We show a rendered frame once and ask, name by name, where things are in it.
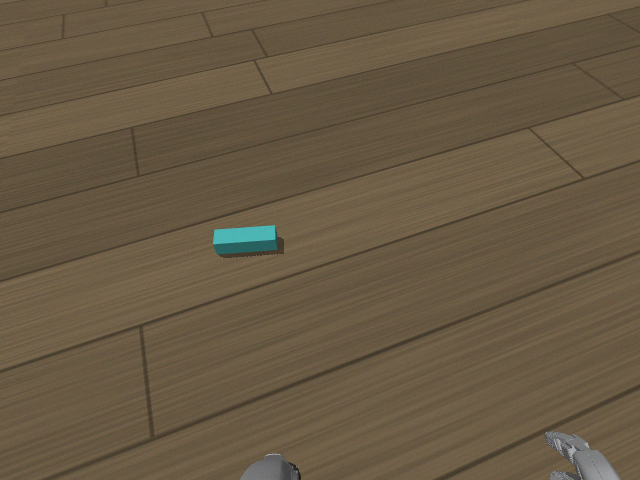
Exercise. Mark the carton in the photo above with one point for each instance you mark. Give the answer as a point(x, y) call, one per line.
point(247, 239)

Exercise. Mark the right robot hand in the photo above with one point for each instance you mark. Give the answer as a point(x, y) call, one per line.
point(589, 464)

